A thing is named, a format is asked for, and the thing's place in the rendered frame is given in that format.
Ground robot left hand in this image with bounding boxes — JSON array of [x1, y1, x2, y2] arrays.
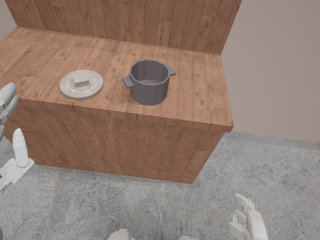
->
[[0, 82, 34, 195]]

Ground lid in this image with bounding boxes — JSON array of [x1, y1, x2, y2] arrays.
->
[[59, 69, 104, 99]]

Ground robot right hand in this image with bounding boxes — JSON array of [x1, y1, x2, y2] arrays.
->
[[229, 193, 269, 240]]

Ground table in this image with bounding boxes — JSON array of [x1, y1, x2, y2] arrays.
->
[[0, 0, 242, 184]]

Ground pot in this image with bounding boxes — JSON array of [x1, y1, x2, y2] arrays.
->
[[121, 59, 176, 106]]

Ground knob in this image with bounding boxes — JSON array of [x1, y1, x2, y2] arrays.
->
[[72, 72, 90, 87]]

